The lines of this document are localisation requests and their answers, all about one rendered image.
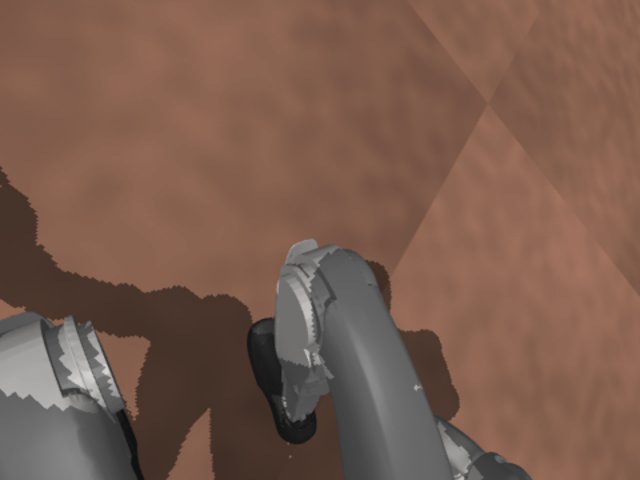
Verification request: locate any right robot foot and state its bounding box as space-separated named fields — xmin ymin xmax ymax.
xmin=247 ymin=318 xmax=317 ymax=444

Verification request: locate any right robot hand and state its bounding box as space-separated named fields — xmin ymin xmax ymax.
xmin=434 ymin=415 xmax=486 ymax=480

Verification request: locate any left robot foot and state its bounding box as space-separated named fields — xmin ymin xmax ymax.
xmin=116 ymin=409 xmax=145 ymax=480

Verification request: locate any right robot arm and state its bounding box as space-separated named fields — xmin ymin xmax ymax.
xmin=467 ymin=452 xmax=533 ymax=480

